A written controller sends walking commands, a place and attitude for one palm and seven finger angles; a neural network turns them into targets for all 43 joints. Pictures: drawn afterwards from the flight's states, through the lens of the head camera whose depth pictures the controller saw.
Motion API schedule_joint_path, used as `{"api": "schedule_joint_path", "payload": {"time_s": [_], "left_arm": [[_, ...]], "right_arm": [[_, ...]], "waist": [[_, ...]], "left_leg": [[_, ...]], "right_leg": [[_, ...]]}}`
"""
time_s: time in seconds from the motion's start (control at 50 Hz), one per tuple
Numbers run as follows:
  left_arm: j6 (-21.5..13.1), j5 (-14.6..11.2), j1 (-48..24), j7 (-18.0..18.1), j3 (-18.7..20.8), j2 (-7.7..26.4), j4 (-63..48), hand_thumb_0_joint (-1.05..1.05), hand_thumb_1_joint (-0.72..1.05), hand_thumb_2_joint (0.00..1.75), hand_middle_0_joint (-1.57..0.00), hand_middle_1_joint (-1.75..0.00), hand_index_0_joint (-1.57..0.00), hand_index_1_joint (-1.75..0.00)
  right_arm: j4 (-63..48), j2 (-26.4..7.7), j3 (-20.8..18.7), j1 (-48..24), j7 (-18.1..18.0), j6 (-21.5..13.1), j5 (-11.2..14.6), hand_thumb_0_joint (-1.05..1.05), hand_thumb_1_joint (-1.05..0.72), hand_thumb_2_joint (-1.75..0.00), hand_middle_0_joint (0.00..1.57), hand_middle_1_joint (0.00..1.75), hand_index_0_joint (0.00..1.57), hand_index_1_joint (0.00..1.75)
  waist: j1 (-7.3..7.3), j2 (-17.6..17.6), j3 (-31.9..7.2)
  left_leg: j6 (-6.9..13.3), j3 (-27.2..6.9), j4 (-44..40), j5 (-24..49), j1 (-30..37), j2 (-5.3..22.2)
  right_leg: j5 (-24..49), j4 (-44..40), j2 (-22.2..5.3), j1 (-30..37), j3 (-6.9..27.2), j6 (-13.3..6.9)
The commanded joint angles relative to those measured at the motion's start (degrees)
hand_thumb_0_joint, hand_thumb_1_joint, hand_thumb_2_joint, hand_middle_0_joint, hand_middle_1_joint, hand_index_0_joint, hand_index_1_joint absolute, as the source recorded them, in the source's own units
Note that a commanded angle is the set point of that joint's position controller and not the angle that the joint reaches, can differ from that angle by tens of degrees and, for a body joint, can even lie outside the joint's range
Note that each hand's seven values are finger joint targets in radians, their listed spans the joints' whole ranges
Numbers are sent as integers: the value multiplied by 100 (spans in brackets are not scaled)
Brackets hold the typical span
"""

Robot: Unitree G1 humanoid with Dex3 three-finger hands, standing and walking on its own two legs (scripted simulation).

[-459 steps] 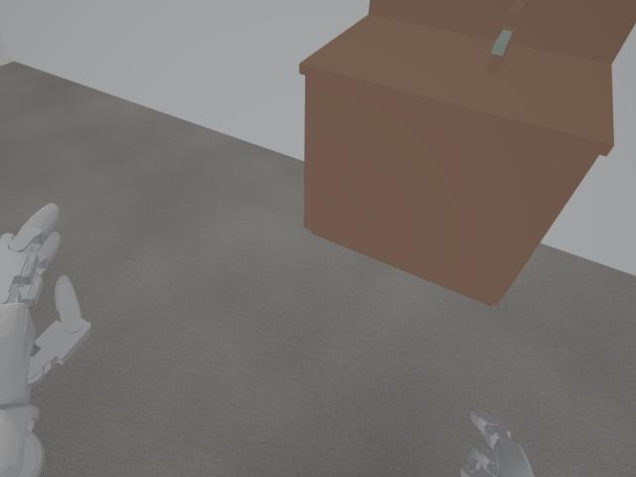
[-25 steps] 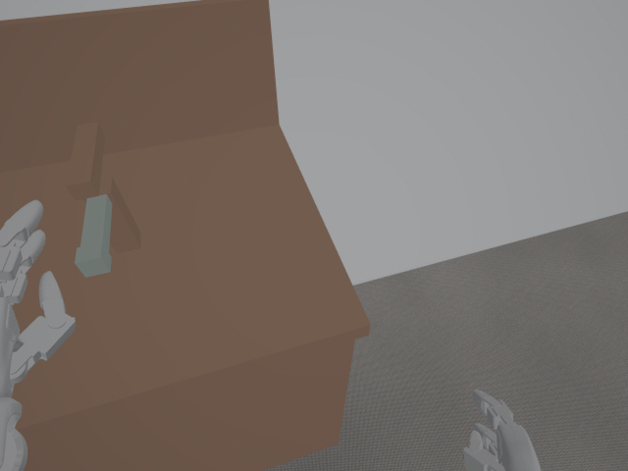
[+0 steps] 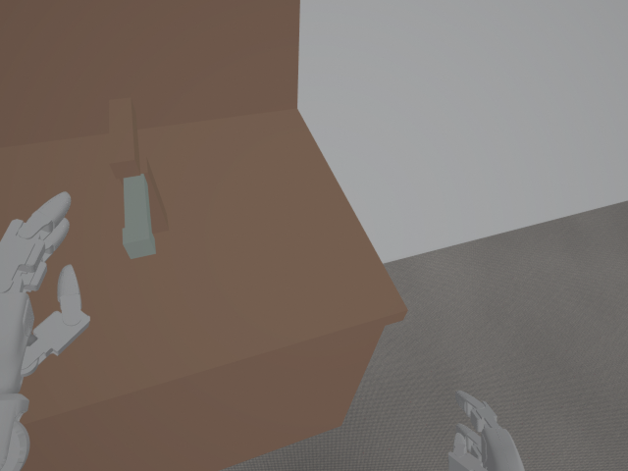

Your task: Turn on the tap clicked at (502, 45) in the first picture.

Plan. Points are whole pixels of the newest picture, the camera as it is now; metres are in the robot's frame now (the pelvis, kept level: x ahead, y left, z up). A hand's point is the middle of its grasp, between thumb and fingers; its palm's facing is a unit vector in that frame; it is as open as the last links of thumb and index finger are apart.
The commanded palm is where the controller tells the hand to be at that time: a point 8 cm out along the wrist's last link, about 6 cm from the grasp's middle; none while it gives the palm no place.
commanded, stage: come to a stop and stand still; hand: left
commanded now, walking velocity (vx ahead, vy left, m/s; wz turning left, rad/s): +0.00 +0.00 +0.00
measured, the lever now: (139, 241) +0.33 +0.24 +0.12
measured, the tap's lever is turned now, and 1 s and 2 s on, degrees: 0 0 0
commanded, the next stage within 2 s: look again from close up in 0.72 s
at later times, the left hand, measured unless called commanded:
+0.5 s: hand (58, 284) +0.24 +0.27 +0.16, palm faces +0.38 -0.84 -0.38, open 7.4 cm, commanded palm +0.18 +0.30 +0.18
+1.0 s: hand (70, 297) +0.23 +0.25 +0.16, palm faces +0.40 -0.84 -0.37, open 7.4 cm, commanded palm +0.17 +0.28 +0.18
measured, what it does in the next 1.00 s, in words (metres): stands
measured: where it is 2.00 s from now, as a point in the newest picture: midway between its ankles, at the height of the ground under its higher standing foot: outside the picture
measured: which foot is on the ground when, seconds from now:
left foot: down 0.00-1.00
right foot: down 0.00-1.00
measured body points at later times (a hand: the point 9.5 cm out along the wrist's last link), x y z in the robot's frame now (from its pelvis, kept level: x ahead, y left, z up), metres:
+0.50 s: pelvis +0.02 +0.01 +0.00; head +0.06 +0.05 +0.45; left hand +0.22 +0.31 +0.18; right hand +0.22 -0.20 -0.06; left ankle +0.04 +0.07 -0.74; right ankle +0.03 -0.14 -0.74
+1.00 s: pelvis +0.02 +0.00 +0.00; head +0.04 +0.02 +0.45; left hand +0.20 +0.30 +0.18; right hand +0.20 -0.22 -0.07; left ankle +0.04 +0.07 -0.74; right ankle +0.03 -0.14 -0.74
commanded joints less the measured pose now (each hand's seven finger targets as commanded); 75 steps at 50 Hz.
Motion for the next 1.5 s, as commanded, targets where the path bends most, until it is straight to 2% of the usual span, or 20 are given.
{"api": "schedule_joint_path", "payload": {"time_s": [0.0, 0.04, 0.12, 0.2, 0.22, 0.3, 0.4, 0.52, 0.54, 0.74, 0.9, 0.92, 1.0, 1.02, 1.1, 1.12, 1.2, 1.22, 1.34, 1.48], "left_arm": [[-491, 28, -1378, 273, 1066, 1098, -1455, 0, 90, 90, -20, -30, -20, -30], [-498, 52, -1326, 272, 828, 845, -1372, 0, 90, 90, -20, -30, -20, -30], [-483, 111, -1160, 280, 482, 525, -1333, 0, 90, 90, -20, -30, -20, -30], [-415, 121, -924, 342, 692, 691, -1156, 0, 90, 90, -20, -30, -20, -30], [-417, 91, -922, 318, 565, 559, -1134, 0, 90, 90, -20, -30, -20, -30], [-414, 57, -898, 350, 868, 846, -1413, 0, 90, 90, -20, -30, -20, -30], [-382, -27, -500, 349, 928, 884, -1645, 0, 90, 90, -20, -30, -20, -30], [-303, -74, -344, 346, 771, 711, -1412, 0, 90, 90, -20, -30, -20, -30], [-304, -76, -454, 348, 771, 760, -1574, 0, 90, 90, -20, -30, -20, -30], [-241, -84, -577, 380, 665, 721, -1390, 0, 90, 90, -20, -30, -20, -30], [-213, -90, -446, 398, 825, 851, -1333, 0, 90, 90, -20, -30, -20, -30], [-211, -108, -420, 372, 666, 673, -1206, 0, 90, 90, -20, -30, -20, -30], [-194, -91, -436, 405, 836, 858, -1332, 0, 90, 90, -20, -30, -20, -30], [-202, -106, -438, 372, 632, 655, -1299, 0, 90, 90, -20, -30, -20, -30], [-191, -87, -434, 406, 826, 853, -1410, 0, 90, 90, -20, -30, -20, -30], [-191, -102, -381, 373, 636, 656, -1293, 0, 90, 90, -20, -30, -20, -30], [-186, -77, -449, 406, 805, 834, -1394, 0, 90, 90, -20, -30, -20, -30], [-194, -96, -484, 375, 624, 652, -1324, 0, 90, 90, -20, -30, -20, -30], [-160, -112, -749, 343, 681, 739, -1493, 0, 90, 90, -20, -30, -20, -30], [-96, -163, -464, 313, 779, 779, -1546, 0, 90, 90, -20, -30, -20, -30]], "right_arm": [[-923, -778, -266, -777, -98, -484, -11, 0, -90, -90, 20, 30, 20, 30], [-890, -764, -274, -651, -69, -551, -20, 0, -90, -90, 20, 30, 20, 30], [-722, -804, -299, -597, 2, -624, -42, 0, -90, -90, 20, 30, 20, 30], [-658, -774, -313, -643, 17, -550, -45, 0, -90, -90, 20, 30, 20, 30], [-666, -801, -314, -581, 12, -492, -70, 0, -90, -90, 20, 30, 20, 30], [-738, -763, -325, -684, -9, -388, -40, 0, -90, -90, 20, 30, 20, 30], [-843, -746, -334, -719, -17, -303, -16, 0, -90, -90, 20, 30, 20, 30], [-822, -800, -360, -630, -51, -197, -15, 0, -90, -90, 20, 30, 20, 30], [-852, -809, -390, -630, -58, -200, 5, 0, -90, -90, 20, 30, 20, 30], [-866, -817, -371, -727, -130, -144, 22, 0, -90, -90, 20, 30, 20, 30], [-809, -803, -358, -793, -156, -157, 35, 0, -90, -90, 20, 30, 20, 30], [-802, -819, -339, -729, -149, -137, 2, 0, -90, -90, 20, 30, 20, 30], [-796, -816, -370, -777, -164, -150, 39, 0, -90, -90, 20, 30, 20, 30], [-799, -820, -349, -737, -153, -139, 11, 0, -90, -90, 20, 30, 20, 30], [-800, -820, -373, -779, -160, -159, 46, 0, -90, -90, 20, 30, 20, 30], [-800, -817, -349, -730, -152, -136, 14, 0, -90, -90, 20, 30, 20, 30], [-805, -819, -369, -769, -163, -145, 40, 0, -90, -90, 20, 30, 20, 30], [-794, -811, -340, -710, -154, -123, 15, 0, -90, -90, 20, 30, 20, 30], [-898, -779, -396, -681, -123, -123, 34, 0, -90, -90, 20, 30, 20, 30], [-964, -753, -439, -604, -30, -87, 40, 0, -90, -90, 20, 30, 20, 30]], "waist": [[99, 1080, -655], [96, 984, -621], [57, 802, -682], [63, 572, -755], [42, 572, -748], [40, 745, -891], [43, 818, -1153], [25, 549, -1080], [6, 663, -1099], [11, 406, -748], [26, 453, -780], [18, 378, -755], [25, 453, -801], [15, 448, -783], [27, 448, -826], [17, 443, -770], [23, 553, -734], [6, 542, -693], [3, 830, -676], [-5, 630, -858]], "left_leg": [[-40, -1127, -1380, -2047, -422, 940], [-54, -1213, -1384, -2079, -453, 948], [-221, -1215, -1223, -1207, 67, 905], [-422, -1023, -947, -70, 409, 819], [-425, -1052, -936, 7, 344, 803], [-541, -929, -778, 824, 567, 748], [-554, -809, -481, 1727, 889, 731], [-454, -770, -420, 1485, 744, 693], [-464, -789, -421, 1489, 751, 683], [-283, -851, -636, 177, 397, 586], [-250, -829, -612, 160, 457, 569], [-235, -838, -649, 95, 405, 567], [-246, -843, -638, 194, 446, 586], [-232, -851, -670, 143, 438, 581], [-256, -879, -657, 301, 466, 609], [-236, -874, -692, 240, 448, 602], [-261, -917, -751, 84, 397, 643], [-269, -965, -858, 1, 359, 661], [-376, -1219, -1153, 66, 447, 1025], [-315, -1061, -740, 459, 489, 1077]], "right_leg": [[-339, 128, -61, 628, -105, -156], [-306, 104, -98, 677, -98, -180], [-38, -88, -86, 400, -98, -190], [328, -253, -131, 354, -110, -206], [353, -280, -131, 397, -125, -209], [647, -206, -140, 495, -183, -219], [985, -215, -210, 578, -222, -219], [1189, -365, -263, 670, -175, -208], [1243, -337, -288, 724, -116, -229], [739, -631, -346, 642, 37, -245], [693, -693, -360, 580, 75, -237], [632, -714, -332, 587, 27, -231], [699, -657, -349, 625, 48, -229], [653, -674, -326, 598, 20, -232], [753, -594, -333, 674, 5, -228], [707, -629, -310, 619, -24, -223], [591, -593, -312, 630, -6, -226], [492, -593, -244, 595, -76, -213], [248, -248, -100, 521, -196, -149], [494, -369, -153, 576, -208, -167]]}}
